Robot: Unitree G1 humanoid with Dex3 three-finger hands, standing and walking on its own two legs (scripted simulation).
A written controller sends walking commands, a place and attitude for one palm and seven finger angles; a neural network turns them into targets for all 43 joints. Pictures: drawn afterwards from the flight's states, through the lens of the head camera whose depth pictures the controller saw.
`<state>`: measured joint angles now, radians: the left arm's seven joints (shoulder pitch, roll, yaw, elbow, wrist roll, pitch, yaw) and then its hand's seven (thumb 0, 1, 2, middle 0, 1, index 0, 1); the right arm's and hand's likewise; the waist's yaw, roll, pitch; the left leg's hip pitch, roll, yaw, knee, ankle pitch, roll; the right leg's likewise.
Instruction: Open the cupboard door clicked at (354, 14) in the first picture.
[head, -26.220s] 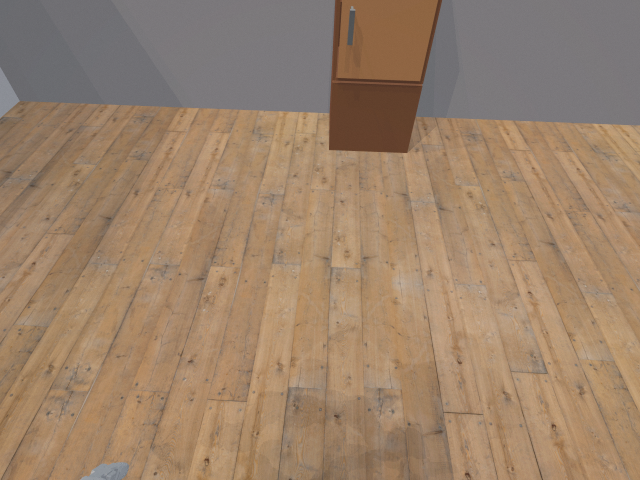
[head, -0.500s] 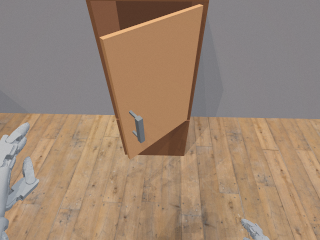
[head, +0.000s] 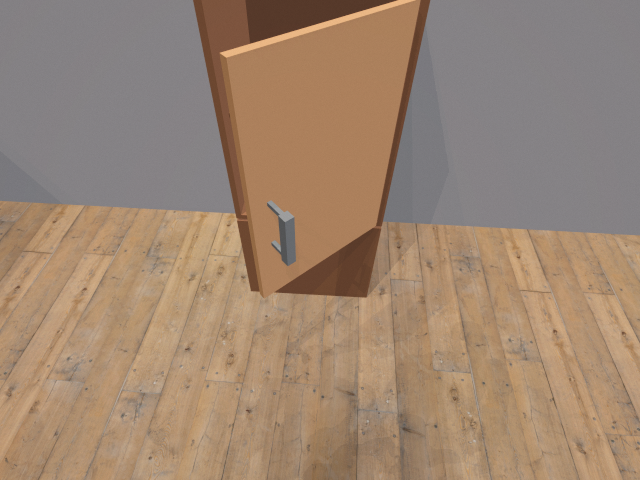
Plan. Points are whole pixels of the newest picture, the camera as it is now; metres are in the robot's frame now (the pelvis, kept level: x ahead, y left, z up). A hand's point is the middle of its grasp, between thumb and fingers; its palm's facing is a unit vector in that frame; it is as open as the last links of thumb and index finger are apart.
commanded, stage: let the arm hang, fingers relaxed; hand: left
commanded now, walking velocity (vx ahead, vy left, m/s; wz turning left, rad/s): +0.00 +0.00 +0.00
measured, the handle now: (281, 233) +0.57 +0.12 -0.11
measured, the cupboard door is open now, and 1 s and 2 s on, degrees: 43 43 43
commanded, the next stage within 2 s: look to check the result in 0.56 s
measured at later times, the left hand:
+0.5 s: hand out of the picture +0.01 +0.16 -0.18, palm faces +0.02 -0.99 -0.16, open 7.3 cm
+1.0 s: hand out of the picture +0.02 +0.15 -0.17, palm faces +0.04 -0.98 -0.18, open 7.4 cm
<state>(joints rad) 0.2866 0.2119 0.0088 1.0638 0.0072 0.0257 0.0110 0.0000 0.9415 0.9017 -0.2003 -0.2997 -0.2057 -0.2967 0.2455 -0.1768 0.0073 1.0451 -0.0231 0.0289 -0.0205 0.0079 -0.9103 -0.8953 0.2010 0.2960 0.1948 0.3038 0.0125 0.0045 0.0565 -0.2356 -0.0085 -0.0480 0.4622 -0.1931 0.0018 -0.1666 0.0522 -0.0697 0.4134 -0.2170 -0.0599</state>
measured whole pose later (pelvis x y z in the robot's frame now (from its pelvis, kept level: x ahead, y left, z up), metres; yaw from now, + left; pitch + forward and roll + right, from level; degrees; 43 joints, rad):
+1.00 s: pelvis +0.03 -0.01 +0.00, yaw -1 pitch -1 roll +1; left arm 0.29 0.13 0.01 1.15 0.00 -0.01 0.03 0.01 0.91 0.90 -0.20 -0.30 -0.20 -0.30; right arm 0.28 -0.13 0.00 1.15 -0.02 -0.01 -0.04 0.01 -0.91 -0.90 0.20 0.30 0.19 0.30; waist 0.00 0.00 0.04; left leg -0.17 -0.01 -0.03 0.41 -0.21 -0.01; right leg -0.14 0.05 -0.05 0.42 -0.26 -0.07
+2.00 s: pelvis +0.03 -0.07 -0.02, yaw -22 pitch +0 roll +1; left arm 0.13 0.22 0.08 0.93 0.02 0.01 -0.01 0.01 0.91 0.90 -0.19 -0.30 -0.20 -0.30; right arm 0.18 -0.23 -0.07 0.95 -0.02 0.05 -0.02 0.01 -0.91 -0.89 0.20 0.30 0.20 0.30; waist 0.00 0.06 0.14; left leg -0.35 0.15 0.11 0.99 -0.54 -0.06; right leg -0.36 0.00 -0.03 0.69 -0.33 -0.04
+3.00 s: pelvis +0.04 -0.14 +0.00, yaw -58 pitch +2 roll +2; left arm 0.17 0.21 0.05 0.90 0.02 0.03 -0.01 0.01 0.90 0.90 -0.20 -0.30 -0.20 -0.30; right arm 0.18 -0.24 -0.07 0.91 -0.01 0.05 -0.01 0.01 -0.91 -0.90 0.20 0.30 0.19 0.30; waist -0.01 0.00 0.09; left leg -0.48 0.07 0.01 1.00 -0.38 -0.08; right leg -0.28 0.06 0.08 0.50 -0.24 -0.06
